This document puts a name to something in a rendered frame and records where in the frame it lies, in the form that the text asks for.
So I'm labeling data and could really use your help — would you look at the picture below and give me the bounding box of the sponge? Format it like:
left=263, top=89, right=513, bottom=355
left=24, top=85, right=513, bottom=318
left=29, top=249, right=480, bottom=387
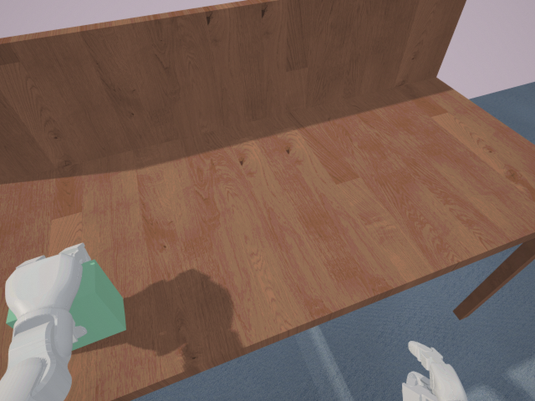
left=6, top=260, right=126, bottom=351

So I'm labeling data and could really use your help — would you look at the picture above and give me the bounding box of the left robot hand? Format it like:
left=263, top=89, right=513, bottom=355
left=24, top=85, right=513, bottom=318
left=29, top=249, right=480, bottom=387
left=5, top=243, right=91, bottom=343

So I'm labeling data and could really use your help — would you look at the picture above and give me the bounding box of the table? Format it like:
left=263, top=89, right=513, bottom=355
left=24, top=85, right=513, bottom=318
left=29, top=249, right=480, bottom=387
left=0, top=0, right=535, bottom=401

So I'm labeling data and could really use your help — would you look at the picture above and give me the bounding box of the left robot forearm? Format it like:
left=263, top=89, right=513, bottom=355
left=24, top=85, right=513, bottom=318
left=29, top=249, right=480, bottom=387
left=0, top=308, right=73, bottom=401

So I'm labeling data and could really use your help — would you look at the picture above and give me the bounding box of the right robot hand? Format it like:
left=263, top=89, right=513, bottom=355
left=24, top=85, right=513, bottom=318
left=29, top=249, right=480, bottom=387
left=402, top=341, right=468, bottom=401

